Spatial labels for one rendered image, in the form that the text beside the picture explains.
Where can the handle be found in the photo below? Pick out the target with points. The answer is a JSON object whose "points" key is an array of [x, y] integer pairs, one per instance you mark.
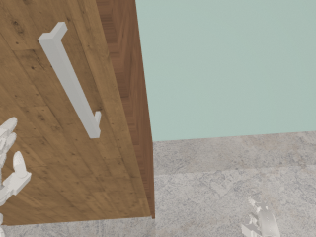
{"points": [[58, 58]]}

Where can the robot left hand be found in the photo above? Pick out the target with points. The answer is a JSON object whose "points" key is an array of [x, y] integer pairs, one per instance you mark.
{"points": [[18, 179]]}

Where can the wardrobe door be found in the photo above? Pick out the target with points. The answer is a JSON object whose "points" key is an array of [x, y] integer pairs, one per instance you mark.
{"points": [[73, 177]]}

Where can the robot right hand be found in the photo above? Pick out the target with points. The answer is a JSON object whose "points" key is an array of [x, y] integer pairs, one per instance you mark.
{"points": [[265, 224]]}

